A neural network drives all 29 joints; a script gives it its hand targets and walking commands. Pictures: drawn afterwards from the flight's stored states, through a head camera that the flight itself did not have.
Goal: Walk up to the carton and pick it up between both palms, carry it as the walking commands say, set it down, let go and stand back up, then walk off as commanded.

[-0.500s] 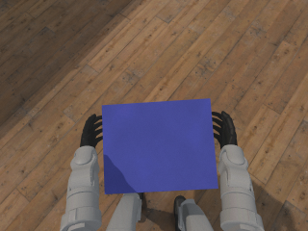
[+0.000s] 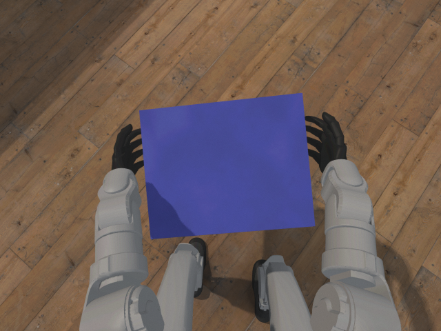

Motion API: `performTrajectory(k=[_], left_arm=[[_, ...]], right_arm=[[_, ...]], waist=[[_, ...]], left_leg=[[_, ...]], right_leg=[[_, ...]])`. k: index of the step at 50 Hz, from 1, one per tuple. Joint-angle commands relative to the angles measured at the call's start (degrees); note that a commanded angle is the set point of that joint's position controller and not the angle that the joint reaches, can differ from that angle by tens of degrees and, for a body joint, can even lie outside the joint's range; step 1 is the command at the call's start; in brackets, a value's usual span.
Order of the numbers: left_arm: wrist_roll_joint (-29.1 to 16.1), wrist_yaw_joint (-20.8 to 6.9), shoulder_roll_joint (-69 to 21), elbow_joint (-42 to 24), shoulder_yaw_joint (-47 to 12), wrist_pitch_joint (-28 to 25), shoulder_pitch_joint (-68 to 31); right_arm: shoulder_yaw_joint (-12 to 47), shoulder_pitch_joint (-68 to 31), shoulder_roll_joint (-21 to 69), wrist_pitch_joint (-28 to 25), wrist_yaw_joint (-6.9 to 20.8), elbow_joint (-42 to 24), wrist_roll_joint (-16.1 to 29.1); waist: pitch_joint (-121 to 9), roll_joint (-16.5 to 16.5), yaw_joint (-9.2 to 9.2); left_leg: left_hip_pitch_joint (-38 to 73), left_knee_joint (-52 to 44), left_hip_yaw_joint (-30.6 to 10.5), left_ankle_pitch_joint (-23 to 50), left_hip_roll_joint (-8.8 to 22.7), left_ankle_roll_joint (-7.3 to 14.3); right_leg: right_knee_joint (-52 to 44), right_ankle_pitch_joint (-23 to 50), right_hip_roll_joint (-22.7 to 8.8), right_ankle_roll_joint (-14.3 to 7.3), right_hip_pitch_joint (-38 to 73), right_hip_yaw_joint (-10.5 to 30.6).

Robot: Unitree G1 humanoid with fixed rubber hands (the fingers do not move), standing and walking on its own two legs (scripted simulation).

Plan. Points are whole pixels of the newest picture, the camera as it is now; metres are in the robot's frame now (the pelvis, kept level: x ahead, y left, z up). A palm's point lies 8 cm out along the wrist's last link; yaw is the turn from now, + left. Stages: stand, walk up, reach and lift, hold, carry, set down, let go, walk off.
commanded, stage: set down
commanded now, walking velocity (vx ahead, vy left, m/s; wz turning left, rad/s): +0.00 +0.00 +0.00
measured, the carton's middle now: (227, 167) +0.42 +0.02 -0.18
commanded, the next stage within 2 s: none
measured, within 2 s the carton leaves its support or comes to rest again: neither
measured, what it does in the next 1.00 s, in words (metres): lowers itself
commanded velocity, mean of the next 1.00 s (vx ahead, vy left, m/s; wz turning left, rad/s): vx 0.00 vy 0.00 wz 0.00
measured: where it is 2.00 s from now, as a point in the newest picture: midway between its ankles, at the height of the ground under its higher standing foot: (228, 289)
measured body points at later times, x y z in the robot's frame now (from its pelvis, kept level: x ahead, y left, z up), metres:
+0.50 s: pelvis -0.02 -0.01 -0.08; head +0.26 -0.01 +0.28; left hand +0.42 +0.20 -0.19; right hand +0.45 -0.17 -0.17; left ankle +0.11 +0.12 -0.62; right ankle +0.04 -0.13 -0.62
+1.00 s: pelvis -0.04 +0.00 -0.15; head +0.28 +0.00 +0.17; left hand +0.43 +0.21 -0.28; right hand +0.47 -0.16 -0.26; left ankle +0.11 +0.12 -0.62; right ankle +0.04 -0.13 -0.62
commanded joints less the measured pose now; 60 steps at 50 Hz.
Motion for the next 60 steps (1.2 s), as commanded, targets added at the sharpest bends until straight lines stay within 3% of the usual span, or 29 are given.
performTrajectory(k=[1,7,8,9,12,13,14,16,18,19,20,24,25,29,30,33,35,37,39,42,45,46,49,52,53,54,56,57,60], left_arm=[[-9.45,-16.15,-44.75,2.19,-37.99,-0.45,-31.96],[-8.96,-16.08,-41.05,4.76,-35.26,-1.4,-31.7],[-10.27,-16.39,-41.55,3.76,-36.28,-1.42,-34.22],[-10.99,-16.07,-42.08,3.62,-36.93,-1.73,-32.31],[-11.84,-16.32,-40.42,1.95,-37.99,-2.12,-35.84],[-11.71,-15.81,-40.0,1.97,-37.83,-2.23,-35.37],[-13.11,-16.0,-40.8,1.05,-38.66,-2.28,-37.61],[-12.47,-15.77,-39.84,0.79,-38.53,-2.64,-36.8],[-12.07,-15.54,-39.13,2.94,-37.04,-2.14,-37.31],[-13.15,-15.55,-39.64,1.12,-38.01,-2.51,-39.32],[-13.51,-15.66,-38.07,0.58,-38.77,-2.62,-40.39],[-11.86,-15.38,-36.19,4.23,-35.33,-2.27,-40.01],[-11.55,-15.22,-36.15,4.31,-34.83,-1.95,-42.76],[-11.96,-15.36,-35.73,5.44,-34.15,-1.05,-45.8],[-12.49,-15.03,-36.09,4.45,-34.87,-1.08,-48.06],[-13.52,-15.1,-36.48,4.75,-34.96,-0.71,-53.24],[-14.23,-14.74,-35.77,3.66,-35.97,-0.87,-54.01],[-14.36,-14.94,-35.84,4.29,-35.23,-0.63,-51.74],[-14.31,-14.47,-35.5,5.16,-35.27,-0.75,-52.1],[-13.39,-14.25,-36.38,8.4,-33.38,-0.52,-48.04],[-14.82,-14.32,-34.02,6.7,-33.42,-1.16,-54.08],[-14.63,-14.22,-33.24,6.56,-33.55,-1.5,-52.81],[-15.27,-12.48,-32.23,4.29,-34.97,-2.42,-54.7],[-15.39,-11.5,-30.66,3.88,-34.42,-2.58,-57.3],[-16.91,-11.31,-31.72,4.66,-35.7,-2.64,-59.61],[-16.04,-11.08,-28.84,6.02,-34.0,-2.73,-59.06],[-16.3,-11.02,-30.12,6.85,-34.61,-2.7,-59.58],[-16.33,-10.65,-29.28,6.12,-34.75,-2.93,-60.83],[-16.24,-10.18,-28.0,7.89,-33.38,-3.16,-60.71]], right_arm=[[32.51,-25.85,43.78,0.06,15.76,7.14,6.11],[32.81,-28.07,42.88,-0.03,13.97,7.12,5.84],[32.41,-25.48,43.44,0.39,13.57,9.69,5.13],[34.41,-28.62,43.17,-0.09,13.44,6.7,6.87],[34.44,-28.44,42.79,-0.17,12.64,7.22,6.6],[35.78,-30.62,43.73,-0.26,12.5,5.58,7.64],[35.1,-28.39,44.14,-0.15,12.11,7.69,6.57],[36.46,-29.34,44.93,-0.7,11.68,7.16,7.43],[36.04,-32.27,43.43,-0.25,11.75,7.39,8.16],[37.05,-33.14,44.3,-0.49,11.35,6.78,8.17],[37.05,-31.85,43.54,-0.31,11.27,7.18,8.26],[36.78,-37.06,42.17,-0.04,11.04,6.35,8.32],[36.15,-36.31,43.71,0.6,10.97,9.18,8.43],[35.18,-38.17,43.72,1.94,10.86,11.95,7.9],[34.45,-38.38,43.0,2.26,11.18,13.27,7.79],[32.91,-41.5,41.93,2.3,10.92,14.69,6.93],[34.14,-42.23,42.29,2.27,10.63,13.65,8.36],[33.92,-43.33,41.77,2.17,10.54,12.63,8.03],[34.09,-44.71,40.91,1.89,10.77,12.17,8.88],[37.09,-47.08,41.66,1.46,10.42,10.04,11.19],[35.79,-46.42,39.8,1.55,10.08,12.35,10.42],[36.2,-46.99,39.0,1.06,9.99,11.25,10.4],[37.2,-47.39,39.15,0.57,10.28,11.34,12.54],[34.1,-46.79,35.89,0.63,9.83,14.75,11.31],[34.73,-49.99,34.54,0.09,9.9,13.21,12.0],[34.65,-50.07,34.54,0.12,9.55,13.98,12.15],[33.54,-51.54,34.29,-0.02,9.46,15.53,11.61],[33.35,-51.45,33.97,0.16,9.73,16.17,12.4],[34.35,-52.77,32.63,-0.1,9.21,14.79,12.92]], waist=[[-51.62,-1.06,0.89],[-50.44,-3.59,2.86],[-51.73,-3.96,0.95],[-53.0,-3.23,3.04],[-55.59,-2.12,2.2],[-55.75,-3.66,2.6],[-55.65,-4.92,1.14],[-57.47,-4.09,3.54],[-56.33,-3.59,4.23],[-57.71,-5.97,3.43],[-57.63,-4.34,3.06],[-55.25,-6.25,5.38],[-54.62,-4.27,5.92],[-54.29,-6.19,5.61],[-53.85,-3.1,4.03],[-52.53,-3.74,1.76],[-56.63,-1.84,2.98],[-58.64,-3.32,4.12],[-57.4,-3.59,3.01],[-59.34,-4.17,6.73],[-55.56,-3.22,5.04],[-56.72,-5.11,4.88],[-58.92,-2.39,6.01],[-57.81,-0.87,5.37],[-56.1,0.07,3.45],[-56.44,-0.66,5.82],[-56.15,-1.35,4.29],[-55.64,1.62,4.85],[-57.33,-0.3,5.63]], left_leg=[[34.94,4.34,-0.11,12.07,-5.94,-0.37],[23.98,8.98,0.85,10.61,-6.37,-0.16],[22.44,9.11,1.56,10.53,-6.4,-0.52],[24.19,9.53,0.96,11.57,-6.34,-0.3],[20.96,12.05,2.01,12.86,-6.53,-0.68],[22.29,12.39,1.6,11.45,-6.33,0.03],[20.77,13.52,2.03,12.11,-6.51,-0.33],[19.95,15.21,1.8,15.98,-6.51,-0.43],[20.24,15.66,1.74,12.85,-6.26,0.02],[17.52,16.99,2.7,12.33,-6.61,-0.54],[16.49,17.51,2.8,12.44,-6.53,-0.68],[10.93,19.48,3.42,9.12,-6.69,-0.12],[10.38,19.93,4.18,6.06,-6.5,-0.12],[6.66,21.65,3.89,3.28,-6.22,0.13],[8.44,20.92,3.96,1.2,-6.13,-0.01],[4.64,22.51,4.2,-1.52,-6.24,-0.33],[6.71,24.46,4.36,0.29,-5.91,-0.54],[5.79,25.35,4.14,2.22,-6.16,-0.73],[6.11,26.16,3.82,3.27,-6.07,-0.37],[5.32,28.09,4.42,5.1,-6.27,-0.11],[1.31,30.02,4.22,3.88,-5.79,-0.23],[1.1,30.77,3.74,6.7,-5.78,-0.53],[6.2,31.07,3.09,8.07,-5.81,-0.35],[6.03,32.36,3.71,5.29,-5.27,-1.18],[5.86,32.64,2.68,3.97,-5.36,-0.82],[5.54,33.16,3.1,3.12,-5.2,-0.96],[3.48,34.11,3.08,3.03,-5.19,-0.87],[4.26,34.13,3.59,1.01,-5.15,-0.91],[4.05,35.44,3.97,2.29,-4.95,-1.24]], right_leg=[[-3.27,9.71,7.17,-0.97,-0.84,-2.35],[0.01,8.67,7.17,0.0,-4.78,-1.81],[-0.36,10.31,6.99,-0.05,-2.12,-1.67],[1.52,9.43,7.36,0.07,-3.71,-2.02],[2.11,11.98,7.34,0.27,-3.8,-1.62],[3.86,10.29,7.52,0.79,-5.88,-2.72],[3.34,11.46,7.43,0.53,-4.75,-2.18],[5.77,13.87,7.36,0.45,-6.65,-1.89],[7.1,9.89,7.42,0.98,-10.17,-2.91],[6.88,10.25,7.54,0.72,-8.08,-2.85],[7.44,10.63,7.63,0.46,-9.11,-2.38],[9.74,7.59,7.37,1.36,-12.86,-3.42],[9.63,4.99,7.29,1.08,-13.74,-2.57],[11.62,3.57,7.06,0.97,-13.81,-2.95],[12.56,1.48,7.2,0.6,-16.7,-3.62],[13.11,-0.86,6.8,0.16,-17.7,-4.08],[14.91,0.2,6.6,0.09,-17.44,-3.85],[16.21,2.23,6.95,0.17,-16.41,-4.62],[17.21,2.62,6.99,0.48,-19.49,-4.96],[18.3,3.34,6.48,0.68,-18.04,-4.6],[19.78,2.66,6.13,0.24,-22.43,-3.77],[20.12,4.49,6.03,0.65,-21.95,-4.43],[22.05,3.61,6.38,0.63,-25.96,-4.98],[22.91,0.48,6.14,-0.03,-28.05,-4.96],[23.74,-1.22,5.93,-0.14,-30.76,-5.47],[24.0,-1.65,5.67,0.15,-29.84,-5.12],[25.15,-1.53,5.33,-0.08,-29.29,-5.59],[25.64,-2.73,5.73,-0.55,-31.3,-5.15],[26.42,-1.6,5.3,0.15,-29.5,-5.17]])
